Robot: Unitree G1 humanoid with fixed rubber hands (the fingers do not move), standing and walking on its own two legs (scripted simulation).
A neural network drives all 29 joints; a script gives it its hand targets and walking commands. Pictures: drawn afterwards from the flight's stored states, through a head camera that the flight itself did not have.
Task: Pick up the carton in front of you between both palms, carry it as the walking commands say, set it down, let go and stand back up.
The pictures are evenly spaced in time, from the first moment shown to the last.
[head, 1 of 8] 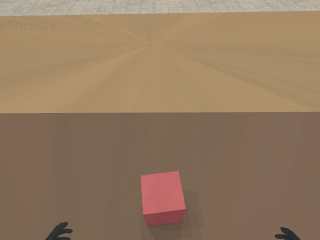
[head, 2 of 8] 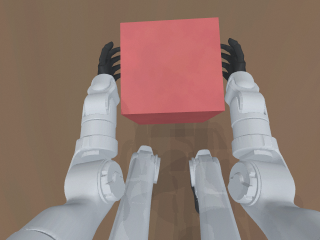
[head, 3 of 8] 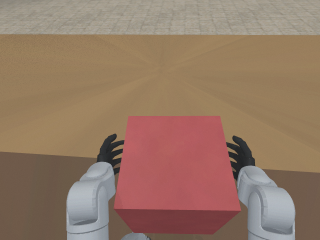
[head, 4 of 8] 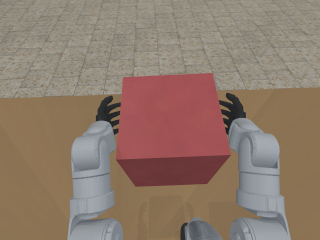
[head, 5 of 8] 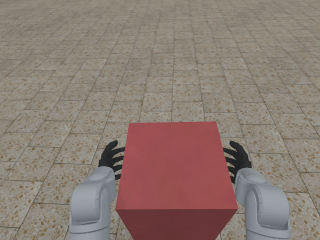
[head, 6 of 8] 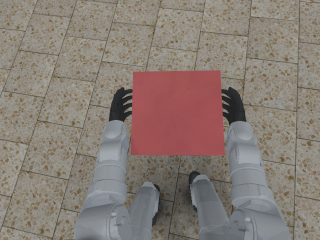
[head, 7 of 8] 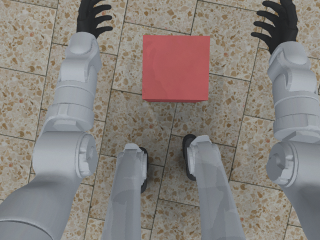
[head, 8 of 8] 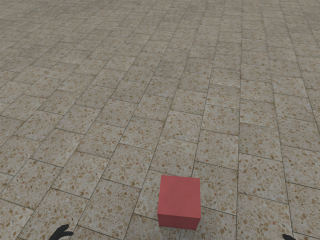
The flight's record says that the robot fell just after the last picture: no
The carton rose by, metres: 0.70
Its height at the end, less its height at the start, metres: -0.34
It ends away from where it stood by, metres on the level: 5.22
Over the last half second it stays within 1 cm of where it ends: yes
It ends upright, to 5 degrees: yes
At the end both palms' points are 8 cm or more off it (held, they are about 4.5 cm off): yes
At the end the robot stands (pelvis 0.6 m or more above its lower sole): yes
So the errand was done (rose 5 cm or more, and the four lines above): yes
